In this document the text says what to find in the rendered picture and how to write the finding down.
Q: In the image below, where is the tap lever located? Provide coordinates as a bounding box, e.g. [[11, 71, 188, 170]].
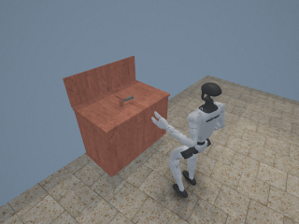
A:
[[121, 95, 134, 102]]

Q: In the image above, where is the left robot upper arm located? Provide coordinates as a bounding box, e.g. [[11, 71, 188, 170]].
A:
[[187, 110, 201, 147]]

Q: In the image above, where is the robot left forearm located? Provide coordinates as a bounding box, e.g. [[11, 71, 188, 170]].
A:
[[165, 124, 194, 147]]

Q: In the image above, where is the counter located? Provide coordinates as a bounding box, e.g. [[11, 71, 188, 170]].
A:
[[63, 56, 170, 177]]

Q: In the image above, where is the left robot hand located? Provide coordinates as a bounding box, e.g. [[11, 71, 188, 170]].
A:
[[151, 111, 169, 130]]

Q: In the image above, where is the right robot foot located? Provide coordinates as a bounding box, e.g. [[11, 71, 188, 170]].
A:
[[182, 170, 196, 185]]

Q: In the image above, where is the robot torso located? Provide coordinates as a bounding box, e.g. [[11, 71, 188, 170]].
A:
[[193, 102, 221, 155]]

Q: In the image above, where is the right robot upper arm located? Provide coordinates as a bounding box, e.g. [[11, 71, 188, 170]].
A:
[[214, 102, 226, 129]]

